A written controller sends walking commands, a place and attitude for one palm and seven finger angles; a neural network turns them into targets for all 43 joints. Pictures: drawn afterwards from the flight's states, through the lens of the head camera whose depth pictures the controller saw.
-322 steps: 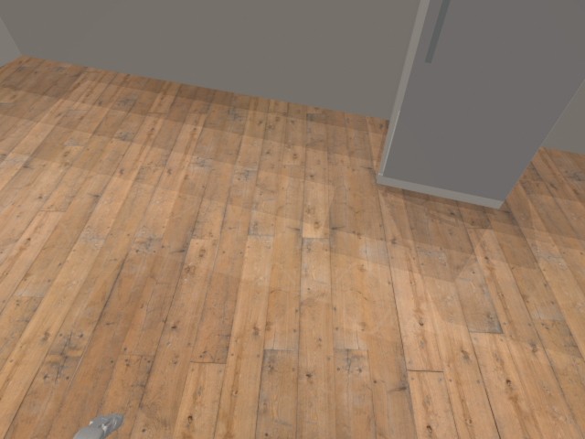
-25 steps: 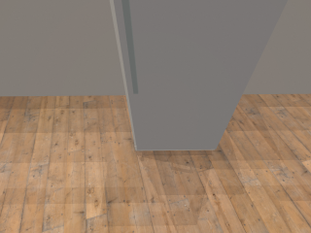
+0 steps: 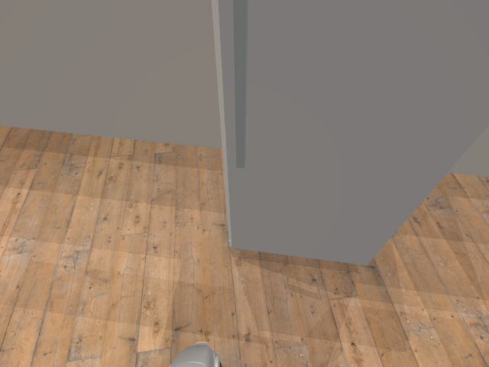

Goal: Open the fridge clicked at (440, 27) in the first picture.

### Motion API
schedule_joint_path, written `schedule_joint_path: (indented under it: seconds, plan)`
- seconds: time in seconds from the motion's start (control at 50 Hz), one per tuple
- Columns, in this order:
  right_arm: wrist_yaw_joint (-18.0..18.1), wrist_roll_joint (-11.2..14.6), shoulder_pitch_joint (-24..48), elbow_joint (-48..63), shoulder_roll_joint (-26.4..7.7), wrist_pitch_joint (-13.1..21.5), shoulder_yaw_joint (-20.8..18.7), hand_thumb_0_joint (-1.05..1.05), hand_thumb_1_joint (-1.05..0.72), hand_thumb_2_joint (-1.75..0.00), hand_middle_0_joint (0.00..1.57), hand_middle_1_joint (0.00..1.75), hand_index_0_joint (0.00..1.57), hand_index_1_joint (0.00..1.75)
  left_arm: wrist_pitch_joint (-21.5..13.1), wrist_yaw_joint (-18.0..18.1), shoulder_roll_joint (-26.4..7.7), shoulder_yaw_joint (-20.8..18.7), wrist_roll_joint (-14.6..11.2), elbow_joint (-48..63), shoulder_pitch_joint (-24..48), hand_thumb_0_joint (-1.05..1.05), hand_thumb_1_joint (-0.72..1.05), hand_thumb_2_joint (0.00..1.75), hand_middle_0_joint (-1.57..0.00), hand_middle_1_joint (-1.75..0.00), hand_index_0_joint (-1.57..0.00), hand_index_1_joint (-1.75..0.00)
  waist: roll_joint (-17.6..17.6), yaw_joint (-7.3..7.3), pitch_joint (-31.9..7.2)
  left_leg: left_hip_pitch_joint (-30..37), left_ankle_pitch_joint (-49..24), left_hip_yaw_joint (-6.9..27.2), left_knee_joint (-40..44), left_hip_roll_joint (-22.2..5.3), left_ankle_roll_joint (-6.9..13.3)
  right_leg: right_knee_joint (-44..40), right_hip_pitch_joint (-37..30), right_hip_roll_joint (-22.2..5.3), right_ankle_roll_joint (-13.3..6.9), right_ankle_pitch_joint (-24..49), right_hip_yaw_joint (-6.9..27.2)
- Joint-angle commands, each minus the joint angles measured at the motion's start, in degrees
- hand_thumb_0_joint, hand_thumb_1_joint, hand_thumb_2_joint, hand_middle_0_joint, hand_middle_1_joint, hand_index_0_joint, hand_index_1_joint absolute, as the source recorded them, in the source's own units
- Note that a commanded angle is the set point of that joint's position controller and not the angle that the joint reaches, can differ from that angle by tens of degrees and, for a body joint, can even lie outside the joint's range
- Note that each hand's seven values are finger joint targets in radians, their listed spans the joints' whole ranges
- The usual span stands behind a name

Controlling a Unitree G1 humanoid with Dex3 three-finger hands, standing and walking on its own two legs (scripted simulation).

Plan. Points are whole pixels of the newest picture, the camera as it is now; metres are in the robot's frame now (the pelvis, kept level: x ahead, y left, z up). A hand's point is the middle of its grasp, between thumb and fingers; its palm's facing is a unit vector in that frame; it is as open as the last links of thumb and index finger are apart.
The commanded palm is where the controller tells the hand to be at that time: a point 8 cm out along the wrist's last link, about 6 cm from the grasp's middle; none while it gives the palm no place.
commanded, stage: take the last steps up to it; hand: left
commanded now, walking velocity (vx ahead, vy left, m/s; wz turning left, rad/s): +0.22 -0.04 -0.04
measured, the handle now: (242, 78) +0.58 +0.07 +0.15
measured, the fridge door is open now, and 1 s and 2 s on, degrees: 0 0 0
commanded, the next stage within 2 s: come to a stop and stand still in 0.20 s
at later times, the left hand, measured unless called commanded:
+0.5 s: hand (173, 301) +0.25 +0.18 -0.16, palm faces -0.03 -0.97 -0.22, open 7.4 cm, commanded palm none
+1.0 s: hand (124, 350) +0.15 +0.25 -0.16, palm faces +0.01 -0.96 -0.27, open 7.3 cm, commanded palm none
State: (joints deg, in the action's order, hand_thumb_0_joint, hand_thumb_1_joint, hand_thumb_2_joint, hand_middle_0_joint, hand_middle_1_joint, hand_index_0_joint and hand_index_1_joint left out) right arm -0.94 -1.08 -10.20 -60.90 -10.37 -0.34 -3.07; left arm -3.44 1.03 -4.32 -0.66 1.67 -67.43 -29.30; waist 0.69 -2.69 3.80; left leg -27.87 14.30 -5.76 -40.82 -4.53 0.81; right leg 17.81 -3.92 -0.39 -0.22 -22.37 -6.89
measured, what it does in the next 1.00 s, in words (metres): walks ahead: left foot, then right foot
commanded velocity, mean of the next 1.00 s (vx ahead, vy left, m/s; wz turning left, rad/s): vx -0.01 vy -0.02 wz -0.01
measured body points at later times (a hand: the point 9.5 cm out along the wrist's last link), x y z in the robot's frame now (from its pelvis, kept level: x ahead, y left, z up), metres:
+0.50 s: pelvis +0.15 +0.00 +0.00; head +0.16 -0.01 +0.45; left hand +0.25 +0.23 -0.14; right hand +0.12 -0.22 -0.16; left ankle +0.10 +0.11 -0.73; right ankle +0.20 -0.13 -0.73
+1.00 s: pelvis +0.11 +0.05 -0.01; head +0.08 +0.03 +0.44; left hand +0.15 +0.30 -0.14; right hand +0.17 -0.20 -0.15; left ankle +0.11 +0.14 -0.73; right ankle +0.14 -0.08 -0.70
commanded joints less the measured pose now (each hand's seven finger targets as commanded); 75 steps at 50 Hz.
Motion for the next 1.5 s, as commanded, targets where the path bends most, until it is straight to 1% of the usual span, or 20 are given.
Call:
schedule_joint_path:
  seconds: [0.0,0.04,0.06,0.12,0.18,0.38,0.44,0.48,0.54,0.64,0.76,0.78,0.84,0.92,1.06,1.16,1.24,1.32,1.38,1.48]
  plan:
    - [1.16,-0.33,-11.13,-0.27,-3.63,3.52,-0.50,0.00,-0.90,-0.90,0.20,0.30,0.20,0.30,-0.72,1.04,-10.28,-2.01,-0.90,1.19,-0.80,0.00,0.90,0.90,-0.20,-0.30,-0.20,-0.30,-5.23,7.85,-7.02,23.35,-9.09,-2.44,13.39,3.69,1.95,20.06,7.75,-9.76,-4.29,46.83,3.59]
    - [2.38,-0.38,-21.95,-2.62,-13.41,3.67,-2.43,0.00,-0.90,-0.90,0.20,0.30,0.20,0.30,-0.50,0.43,-5.42,-0.88,-1.82,2.87,-3.30,0.00,0.90,0.90,-0.20,-0.30,-0.20,-0.30,14.36,9.29,-17.52,44.23,-27.22,27.53,17.79,-20.83,11.38,48.67,30.93,0.43,-0.69,-9.45,1.91]
    - [2.39,0.10,-18.59,-2.12,-12.42,3.08,-2.13,0.00,-0.90,-0.90,0.20,0.30,0.20,0.30,-0.01,0.80,-7.31,-1.67,-1.23,3.45,-0.85,0.00,0.90,0.90,-0.20,-0.30,-0.20,-0.30,9.37,8.04,-14.42,37.27,-20.67,26.27,21.85,-21.98,13.00,54.18,31.81,-1.66,-1.89,-11.46,5.90]
    - [2.69,-0.12,-9.12,0.08,-4.78,3.99,-0.18,0.00,-0.90,-0.90,0.20,0.30,0.20,0.30,1.00,-0.26,-5.67,-2.23,-0.53,3.82,6.18,0.00,0.90,0.90,-0.20,-0.30,-0.20,-0.30,2.15,4.77,1.48,17.97,-18.82,15.47,27.08,-15.84,8.93,53.86,33.28,-6.49,-0.48,0.42,6.88]
    - [2.68,-0.01,-7.46,0.37,-2.29,4.82,0.23,0.00,-0.90,-0.90,0.20,0.30,0.20,0.30,2.44,-0.41,-3.65,-2.29,-0.18,3.34,2.65,0.00,0.90,0.90,-0.20,-0.30,-0.20,-0.30,3.69,1.53,-0.47,13.89,-22.09,7.11,28.01,-12.36,7.25,48.16,28.64,-6.63,0.85,3.97,5.76]
    - [2.97,-0.55,-6.58,1.03,-4.95,3.06,0.00,0.00,-0.90,-0.90,0.20,0.30,0.20,0.30,3.57,0.17,-6.18,-1.79,-0.60,8.91,13.75,0.00,0.90,0.90,-0.20,-0.30,-0.20,-0.30,6.99,2.29,-0.35,19.39,-38.67,3.20,20.86,-10.56,6.53,19.79,23.41,-4.29,1.91,9.03,2.82]
    - [2.87,0.13,-7.40,0.23,-4.70,1.97,-0.32,0.00,-0.90,-0.90,0.20,0.30,0.20,0.30,2.76,0.55,-10.01,-2.23,-0.42,8.75,11.18,0.00,0.90,0.90,-0.20,-0.30,-0.20,-0.30,2.49,0.69,-2.38,18.80,-28.12,2.32,13.62,-6.49,2.00,5.99,14.90,-4.97,1.86,25.94,3.58]
    - [2.46,1.03,-10.55,0.44,-1.84,1.09,-0.42,0.00,-0.90,-0.90,0.20,0.30,0.20,0.30,2.24,1.10,-15.51,-2.96,-0.28,8.98,11.09,0.00,0.90,0.90,-0.20,-0.30,-0.20,-0.30,-6.92,2.02,-6.36,9.91,0.06,-0.05,7.23,0.53,-1.63,11.62,6.57,-17.41,-5.00,60.06,15.36]
    - [3.09,1.04,-9.59,0.99,-1.52,-1.07,-0.92,0.00,-0.90,-0.90,0.20,0.30,0.20,0.30,2.62,1.67,-16.48,-3.73,-0.42,9.30,11.36,0.00,0.90,0.90,-0.20,-0.30,-0.20,-0.30,-14.15,0.43,-10.51,8.65,22.10,2.51,-11.57,2.81,-2.31,7.67,6.79,-22.72,-13.28,67.27,17.89]
    - [2.52,0.93,-7.47,2.01,-1.80,-2.23,-1.31,0.00,-0.90,-0.90,0.20,0.30,0.20,0.30,3.99,2.52,-15.62,-4.55,0.03,12.37,18.37,0.00,0.90,0.90,-0.20,-0.30,-0.20,-0.30,-7.89,1.39,-10.56,5.58,17.36,6.36,-19.44,3.01,-3.04,6.28,10.64,-20.36,-11.76,51.25,13.53]
    - [1.73,0.58,-9.89,2.94,-0.93,-1.74,-0.94,0.00,-0.90,-0.90,0.20,0.30,0.20,0.30,4.60,1.85,-15.98,-4.92,0.67,13.68,20.28,0.00,0.90,0.90,-0.20,-0.30,-0.20,-0.30,-13.44,2.82,-9.35,12.36,10.49,2.69,-1.93,3.57,-2.94,3.11,17.97,-16.24,-8.31,22.58,13.05]
    - [1.83,1.40,-13.37,6.46,-6.25,0.05,-1.77,0.00,-0.90,-0.90,0.20,0.30,0.20,0.30,3.98,4.26,-18.34,-4.11,0.33,15.00,19.73,0.00,0.90,0.90,-0.20,-0.30,-0.20,-0.30,-5.76,7.39,-21.45,13.93,9.88,0.42,7.99,4.24,-3.66,13.95,4.74,-16.62,-6.83,45.89,15.43]
    - [2.14,-0.84,-6.94,10.68,-9.50,0.64,-0.88,0.00,-0.90,-0.90,0.20,0.30,0.20,0.30,5.84,2.10,-9.74,-1.52,-1.09,15.22,15.75,0.00,0.90,0.90,-0.20,-0.30,-0.20,-0.30,23.33,3.36,-8.17,13.64,2.06,16.39,25.18,-7.95,2.46,25.02,27.37,-1.89,0.65,-5.22,1.42]
    - [2.08,-1.35,-0.78,13.41,-10.01,-0.23,-0.32,0.00,-0.90,-0.90,0.20,0.30,0.20,0.30,6.42,0.19,-10.88,-2.32,0.46,14.95,14.29,0.00,0.90,0.90,-0.20,-0.30,-0.20,-0.30,7.00,1.70,8.82,-3.73,21.83,17.73,29.69,-9.18,7.22,38.59,28.82,-0.15,-1.03,-0.47,6.54]
    - [2.74,-1.47,-5.92,12.73,-11.82,0.54,-0.67,0.00,-0.90,-0.90,0.20,0.30,0.20,0.30,4.48,-1.00,-9.69,-2.10,0.52,16.06,8.10,0.00,0.90,0.90,-0.20,-0.30,-0.20,-0.30,2.06,2.15,3.69,7.15,16.95,18.09,24.72,-10.56,8.25,16.72,23.70,0.94,-2.19,0.19,5.31]
    - [2.47,-0.06,-6.58,11.90,-4.78,0.78,1.67,0.00,-0.90,-0.90,0.20,0.30,0.20,0.30,2.32,-0.20,-13.52,-2.07,-0.10,15.27,7.14,0.00,0.90,0.90,-0.20,-0.30,-0.20,-0.30,-11.93,3.75,-3.33,7.45,11.45,2.63,2.75,4.17,1.29,-3.89,18.68,-12.36,-11.80,-3.79,28.82]
    - [2.05,0.18,-6.84,9.54,-4.34,0.72,1.50,0.00,-0.90,-0.90,0.20,0.30,0.20,0.30,1.79,0.64,-12.75,-2.53,-0.15,14.88,8.64,0.00,0.90,0.90,-0.20,-0.30,-0.20,-0.30,-5.89,3.73,-3.17,5.18,12.86,4.18,-4.03,3.19,0.76,-4.01,15.65,-12.02,-14.37,7.61,23.99]
    - [2.34,0.25,-11.07,5.38,-1.72,1.62,2.41,0.00,-0.90,-0.90,0.20,0.30,0.20,0.30,1.87,0.26,-12.80,-2.23,-0.64,12.76,9.43,0.00,0.90,0.90,-0.20,-0.30,-0.20,-0.30,-3.33,4.38,-4.43,16.68,2.85,3.03,16.42,4.10,0.11,2.34,16.48,-8.12,-9.40,11.76,17.27]
    - [3.16,0.01,-10.86,4.01,-5.11,2.90,2.27,0.00,-0.90,-0.90,0.20,0.30,0.20,0.30,1.70,-0.14,-8.99,-1.25,-1.10,11.46,8.43,0.00,0.90,0.90,-0.20,-0.30,-0.20,-0.30,5.77,2.46,-3.74,17.70,-9.38,12.09,21.27,-4.53,3.28,8.16,17.12,-2.03,-4.03,13.04,10.65]
    - [3.44,0.19,-9.11,2.61,-3.36,2.68,3.01,0.00,-0.90,-0.90,0.20,0.30,0.20,0.30,1.92,0.10,-9.00,-0.63,-0.87,8.50,8.44,0.00,0.90,0.90,-0.20,-0.30,-0.20,-0.30,2.63,1.72,1.07,11.81,-5.77,9.60,21.43,-2.41,2.27,5.61,13.00,-3.88,-4.10,16.61,11.98]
